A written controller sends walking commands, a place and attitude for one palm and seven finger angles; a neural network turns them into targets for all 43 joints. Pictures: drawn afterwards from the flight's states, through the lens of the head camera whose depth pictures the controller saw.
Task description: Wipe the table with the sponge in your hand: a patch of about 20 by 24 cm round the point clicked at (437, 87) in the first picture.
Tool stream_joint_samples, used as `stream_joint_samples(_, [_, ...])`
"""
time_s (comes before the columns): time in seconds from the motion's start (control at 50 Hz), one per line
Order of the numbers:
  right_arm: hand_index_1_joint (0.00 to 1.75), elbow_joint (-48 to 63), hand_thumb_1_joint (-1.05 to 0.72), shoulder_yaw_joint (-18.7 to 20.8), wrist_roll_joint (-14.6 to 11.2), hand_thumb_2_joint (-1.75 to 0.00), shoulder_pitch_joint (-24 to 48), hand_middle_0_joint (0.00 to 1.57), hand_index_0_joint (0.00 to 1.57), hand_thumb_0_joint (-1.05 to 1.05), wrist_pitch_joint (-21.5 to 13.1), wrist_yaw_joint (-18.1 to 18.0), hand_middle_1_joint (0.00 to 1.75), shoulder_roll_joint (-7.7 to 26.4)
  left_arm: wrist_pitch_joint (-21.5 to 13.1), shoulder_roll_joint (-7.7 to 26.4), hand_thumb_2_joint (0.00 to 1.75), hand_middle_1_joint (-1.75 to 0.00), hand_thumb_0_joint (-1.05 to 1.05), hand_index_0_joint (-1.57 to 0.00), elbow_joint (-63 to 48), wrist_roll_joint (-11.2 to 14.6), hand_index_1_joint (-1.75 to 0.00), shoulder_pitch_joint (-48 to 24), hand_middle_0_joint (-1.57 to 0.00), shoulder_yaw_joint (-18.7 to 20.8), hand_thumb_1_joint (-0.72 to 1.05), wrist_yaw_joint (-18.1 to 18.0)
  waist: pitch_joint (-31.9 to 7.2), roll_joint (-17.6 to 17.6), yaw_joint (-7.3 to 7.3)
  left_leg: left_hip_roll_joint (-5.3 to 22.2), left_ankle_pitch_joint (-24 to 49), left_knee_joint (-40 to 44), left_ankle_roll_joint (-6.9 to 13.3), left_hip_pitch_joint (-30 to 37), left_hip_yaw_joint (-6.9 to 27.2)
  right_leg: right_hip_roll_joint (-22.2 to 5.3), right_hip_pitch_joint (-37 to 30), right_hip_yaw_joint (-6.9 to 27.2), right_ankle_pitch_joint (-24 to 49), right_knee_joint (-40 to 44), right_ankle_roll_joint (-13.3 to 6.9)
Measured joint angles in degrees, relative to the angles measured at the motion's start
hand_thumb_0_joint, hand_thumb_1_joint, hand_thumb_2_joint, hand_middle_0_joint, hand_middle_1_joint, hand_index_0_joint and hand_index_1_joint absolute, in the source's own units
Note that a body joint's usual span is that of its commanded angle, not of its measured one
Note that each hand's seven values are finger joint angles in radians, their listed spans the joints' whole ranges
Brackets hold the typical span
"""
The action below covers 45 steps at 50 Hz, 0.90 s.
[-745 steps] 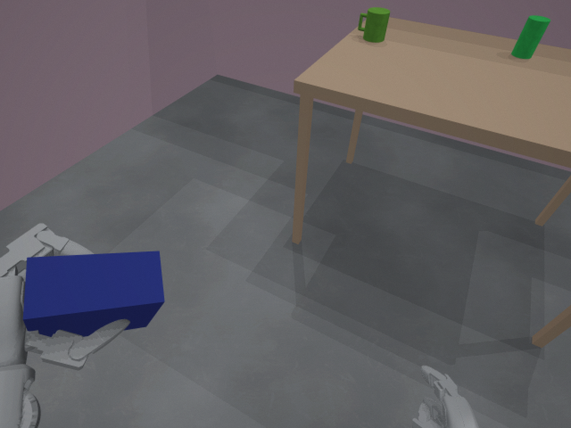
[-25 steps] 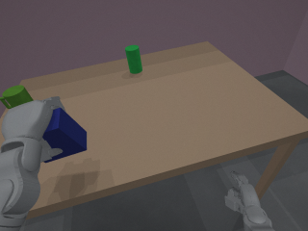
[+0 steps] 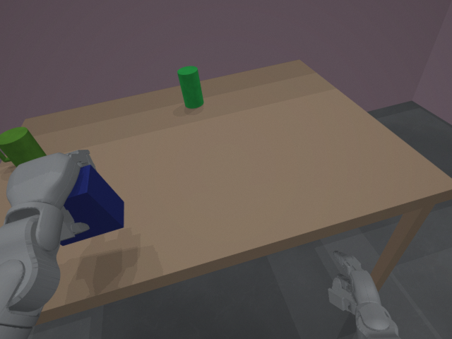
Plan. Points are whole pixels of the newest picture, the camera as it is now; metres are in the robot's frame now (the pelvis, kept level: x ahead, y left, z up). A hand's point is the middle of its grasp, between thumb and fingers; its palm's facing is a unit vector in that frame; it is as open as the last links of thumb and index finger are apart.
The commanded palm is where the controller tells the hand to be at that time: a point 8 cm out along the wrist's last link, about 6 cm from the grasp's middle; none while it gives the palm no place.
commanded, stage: move the sponge above the wiping area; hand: left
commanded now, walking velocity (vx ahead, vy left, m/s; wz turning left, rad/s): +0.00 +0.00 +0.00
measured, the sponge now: (82, 212) +0.25 +0.30 +0.14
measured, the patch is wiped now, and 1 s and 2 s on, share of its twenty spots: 0.00 0.00 0.00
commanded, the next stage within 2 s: none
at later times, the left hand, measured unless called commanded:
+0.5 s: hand (67, 204) +0.24 +0.30 +0.16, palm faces +0.14 -0.07 -0.99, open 9.7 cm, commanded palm +0.20 +0.30 +0.23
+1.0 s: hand (69, 210) +0.24 +0.31 +0.15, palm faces +0.08 -0.05 -1.00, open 9.7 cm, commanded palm +0.20 +0.31 +0.21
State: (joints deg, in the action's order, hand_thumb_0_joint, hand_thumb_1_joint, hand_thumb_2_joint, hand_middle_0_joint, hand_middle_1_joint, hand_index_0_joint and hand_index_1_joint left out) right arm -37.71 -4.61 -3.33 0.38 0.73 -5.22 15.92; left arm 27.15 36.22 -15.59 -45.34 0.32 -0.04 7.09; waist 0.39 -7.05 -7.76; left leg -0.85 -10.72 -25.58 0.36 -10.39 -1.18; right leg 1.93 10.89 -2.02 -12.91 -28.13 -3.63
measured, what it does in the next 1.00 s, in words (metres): stands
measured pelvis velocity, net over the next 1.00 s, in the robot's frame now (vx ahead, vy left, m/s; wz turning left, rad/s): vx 0.01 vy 0.01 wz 0.00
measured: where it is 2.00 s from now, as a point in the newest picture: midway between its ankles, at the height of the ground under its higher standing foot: outside the picture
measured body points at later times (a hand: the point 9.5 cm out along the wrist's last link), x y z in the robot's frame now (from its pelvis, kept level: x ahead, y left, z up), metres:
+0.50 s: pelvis +0.00 +0.01 +0.00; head -0.02 -0.04 +0.45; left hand +0.23 +0.30 +0.22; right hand +0.27 -0.18 -0.07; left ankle +0.04 +0.12 -0.74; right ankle +0.03 -0.08 -0.74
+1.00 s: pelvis +0.01 +0.01 +0.00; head -0.01 -0.03 +0.45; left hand +0.23 +0.31 +0.20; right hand +0.27 -0.18 -0.07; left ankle +0.04 +0.12 -0.74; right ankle +0.03 -0.08 -0.74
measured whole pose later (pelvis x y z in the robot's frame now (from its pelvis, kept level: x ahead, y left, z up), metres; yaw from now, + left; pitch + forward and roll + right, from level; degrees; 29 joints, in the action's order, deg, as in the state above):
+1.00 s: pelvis +0.01 +0.01 +0.00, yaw +0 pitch -4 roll +0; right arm -38.1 -3.3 -3.0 -0.8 -0.1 -5.2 15.7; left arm 22.2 34.3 -12.4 -48.0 3.3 -0.5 5.6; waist 0.6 -6.2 -7.7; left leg -1.5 -10.4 -24.1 1.4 -9.3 -1.2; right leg 1.4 9.3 -1.7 -12.1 -25.6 -2.7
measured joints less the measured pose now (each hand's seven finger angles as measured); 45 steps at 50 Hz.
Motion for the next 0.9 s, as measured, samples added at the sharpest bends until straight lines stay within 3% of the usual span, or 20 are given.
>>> stream_joint_samples(0.3, [0.33, 0.2, -0.9, 1.0, 0.1, -0.9, -0.9, 0.2, 0.23, 0.01, -0.3, 0.6, 0.3, 0.3, -1.7, -0.8, 1.04, -1.35, 0.0, -0.78, -1.2, -0.9, -1.35, 2.1, -0.78, 0.1, -0.46, -0.1, -0.1, 0.3, 0.23, -0.4, -0.1, 0.7, 0.6, 0.6, -0.2, -0.4, -0.6, 0.3, 0.0, 0.8, 0.6])
stream_joint_samples(0.42, [0.32, 0.0, -0.9, 1.1, -0.2, -0.9, -0.8, 0.2, 0.22, 0.01, 0.1, 0.4, 0.3, 0.2, -0.7, -0.9, 1.04, -1.35, 0.0, -0.78, -0.4, -1.1, -1.35, 2.1, -0.78, 0.3, -0.46, -0.8, 0.0, 0.5, 0.01, -0.6, 0.0, 0.9, 0.7, 0.7, -0.2, -0.5, -0.9, 0.3, 0.3, 1.2, 0.7])
stream_joint_samples(0.6, [0.31, -0.4, -0.9, 1.5, -0.1, -0.9, -0.8, 0.2, 0.2, 0.01, 0.0, -0.1, 0.3, 0.1, -1.4, -2.4, 1.04, -1.35, 0.0, -0.78, 0.4, -2.5, -1.35, 1.7, -0.78, -2.2, -0.46, -1.1, 0.0, 0.5, -0.14, -1.0, 0.6, 1.6, 1.0, 1.1, -0.1, -0.9, -1.2, 0.3, 0.6, 1.7, 1.0])
stream_joint_samples(0.9, [0.3, -0.3, -0.9, 1.2, 0.1, -0.9, -0.9, 0.2, 0.19, 0.01, -0.5, 0.1, 0.3, -0.1, -2.9, -2.1, 1.04, -1.35, 0.0, -0.78, 3.1, -2.7, -1.35, 2.1, -0.78, -0.7, -0.46, -0.6, 0.1, 0.6, 0.17, -0.8, 0.6, 1.7, 1.1, 0.9, 0.1, -0.7, -1.3, 0.2, 0.9, 2.3, 1.0])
